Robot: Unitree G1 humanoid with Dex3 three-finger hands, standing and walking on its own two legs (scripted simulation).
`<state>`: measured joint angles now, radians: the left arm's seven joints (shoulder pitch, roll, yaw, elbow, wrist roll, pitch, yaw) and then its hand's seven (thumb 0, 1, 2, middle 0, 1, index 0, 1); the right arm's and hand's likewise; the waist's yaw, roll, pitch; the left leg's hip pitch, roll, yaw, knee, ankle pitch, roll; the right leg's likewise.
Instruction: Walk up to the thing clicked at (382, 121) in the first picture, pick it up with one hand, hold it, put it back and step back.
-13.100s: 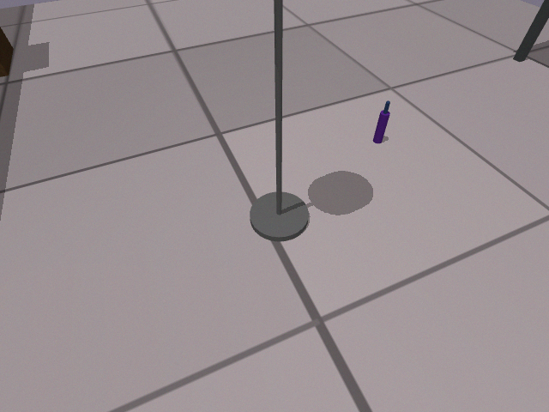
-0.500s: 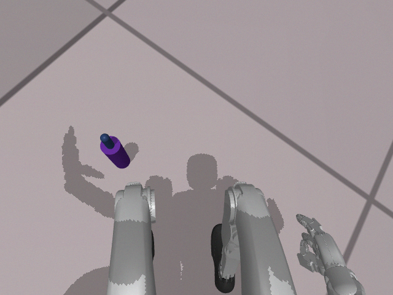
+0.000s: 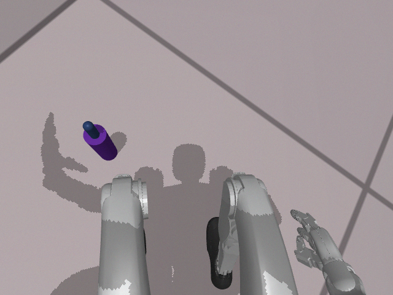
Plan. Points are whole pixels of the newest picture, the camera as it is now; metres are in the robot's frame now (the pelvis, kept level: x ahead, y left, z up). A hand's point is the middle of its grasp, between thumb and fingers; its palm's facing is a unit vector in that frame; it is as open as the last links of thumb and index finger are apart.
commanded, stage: approach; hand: left
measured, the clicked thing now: (100, 141) +0.43 +0.24 -0.25
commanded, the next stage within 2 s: close in in 0.28 s
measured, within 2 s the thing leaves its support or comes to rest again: neither
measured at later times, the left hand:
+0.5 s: hand (69, 158) +0.38 +0.30 -0.22, palm faces +0.04 -1.00 +0.05, open 17.5 cm
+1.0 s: hand (94, 155) +0.39 +0.25 -0.24, palm faces +0.12 -0.99 +0.03, open 17.7 cm
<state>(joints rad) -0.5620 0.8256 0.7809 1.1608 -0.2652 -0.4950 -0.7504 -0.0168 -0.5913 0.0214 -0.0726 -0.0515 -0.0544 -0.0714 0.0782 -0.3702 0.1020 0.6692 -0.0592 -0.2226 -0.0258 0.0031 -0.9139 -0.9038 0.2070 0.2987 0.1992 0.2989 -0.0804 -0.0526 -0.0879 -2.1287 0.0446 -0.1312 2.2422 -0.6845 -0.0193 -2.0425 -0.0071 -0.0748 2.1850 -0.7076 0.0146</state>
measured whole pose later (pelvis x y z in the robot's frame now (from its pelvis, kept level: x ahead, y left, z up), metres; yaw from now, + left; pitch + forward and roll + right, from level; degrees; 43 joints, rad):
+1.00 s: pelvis -0.02 +0.01 -0.11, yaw -7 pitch +14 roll -13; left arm -0.51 0.65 0.51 1.31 -0.20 -1.03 -0.28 -0.02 -0.61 0.01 -0.07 -0.08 -0.08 -0.07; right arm -0.13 -0.37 0.36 0.64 -0.28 -0.07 0.13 0.00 -0.93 -0.90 0.21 0.30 0.20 0.30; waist -0.19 -0.20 0.19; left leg -2.23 0.03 -0.33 2.65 -0.68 -0.03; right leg -2.09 0.06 -0.20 2.46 -0.64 0.05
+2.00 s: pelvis -0.02 +0.02 -0.10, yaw -9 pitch +14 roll -15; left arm -0.56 0.70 0.46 1.29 -0.13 -1.05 -0.11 -0.01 0.29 0.62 -0.64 -0.59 -0.63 -0.59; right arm -0.15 -0.36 0.42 0.59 -0.31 0.00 0.15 0.00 -0.88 -0.89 0.21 0.30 0.20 0.30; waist -0.21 -0.22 0.24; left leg -2.23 0.03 -0.36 2.65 -0.70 -0.03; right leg -2.08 0.06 -0.22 2.44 -0.65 0.06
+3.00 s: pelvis -0.01 +0.01 -0.07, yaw -5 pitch +24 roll -11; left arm -0.48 0.53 0.36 0.84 -0.15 -0.74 -0.16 0.01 -0.04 1.07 -0.84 -1.12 -0.84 -1.14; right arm -0.01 -0.30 0.19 0.63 -0.15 0.06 0.12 0.00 -0.89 -0.89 0.21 0.30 0.20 0.30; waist -0.12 -0.07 0.01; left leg -2.27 0.03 -0.24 2.50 -0.69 -0.02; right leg -2.14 0.02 -0.14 2.38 -0.68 0.04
